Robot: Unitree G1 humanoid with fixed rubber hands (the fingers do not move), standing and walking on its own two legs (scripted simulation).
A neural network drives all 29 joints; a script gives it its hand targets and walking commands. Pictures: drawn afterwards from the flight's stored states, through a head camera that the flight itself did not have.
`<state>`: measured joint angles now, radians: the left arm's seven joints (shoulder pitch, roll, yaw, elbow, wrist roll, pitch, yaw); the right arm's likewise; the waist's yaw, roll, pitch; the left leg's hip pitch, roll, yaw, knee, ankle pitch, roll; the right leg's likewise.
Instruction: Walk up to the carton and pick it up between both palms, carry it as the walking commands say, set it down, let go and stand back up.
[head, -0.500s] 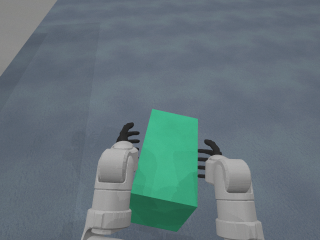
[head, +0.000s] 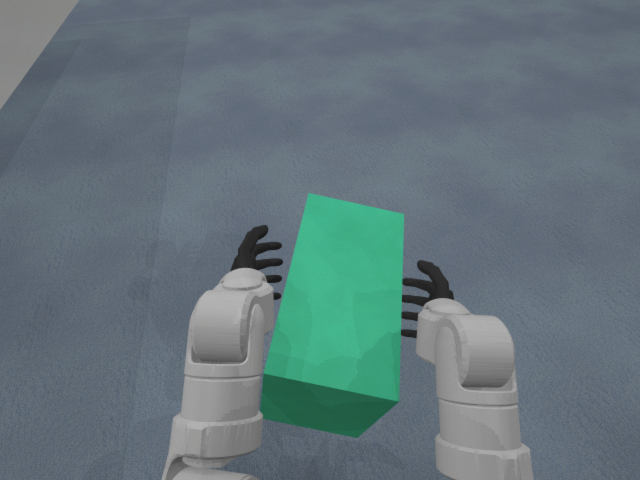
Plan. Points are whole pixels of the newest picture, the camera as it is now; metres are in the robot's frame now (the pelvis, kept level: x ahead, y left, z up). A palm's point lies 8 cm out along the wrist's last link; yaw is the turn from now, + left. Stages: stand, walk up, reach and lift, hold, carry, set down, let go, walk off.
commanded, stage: carry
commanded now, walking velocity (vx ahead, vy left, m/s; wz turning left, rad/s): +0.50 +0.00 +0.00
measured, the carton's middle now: (332, 314) +0.36 +0.01 -0.02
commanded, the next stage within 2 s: none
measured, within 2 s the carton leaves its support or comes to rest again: neither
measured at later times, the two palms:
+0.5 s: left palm (300, 163) +0.55 +0.07 +0.11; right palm (445, 192) +0.52 -0.15 +0.08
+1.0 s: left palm (315, 94) +0.77 +0.06 +0.10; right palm (429, 118) +0.75 -0.16 +0.07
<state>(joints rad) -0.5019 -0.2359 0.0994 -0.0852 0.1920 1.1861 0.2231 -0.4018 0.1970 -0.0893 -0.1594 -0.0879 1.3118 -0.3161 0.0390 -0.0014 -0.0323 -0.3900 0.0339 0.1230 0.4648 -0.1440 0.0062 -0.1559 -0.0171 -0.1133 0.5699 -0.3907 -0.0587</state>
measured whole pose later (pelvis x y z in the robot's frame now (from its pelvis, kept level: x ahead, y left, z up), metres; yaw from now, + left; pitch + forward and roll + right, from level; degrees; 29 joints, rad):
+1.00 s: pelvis +0.44 -0.04 +0.00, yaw -2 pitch +6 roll +1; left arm -0.50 -0.23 0.09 -0.09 0.19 1.19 0.21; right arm -0.40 0.20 -0.10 -0.15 -0.09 1.31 -0.32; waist 0.04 0.03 -0.01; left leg -0.29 0.07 0.13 0.73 -0.45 -0.02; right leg -0.34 -0.02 -0.12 0.49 -0.22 -0.04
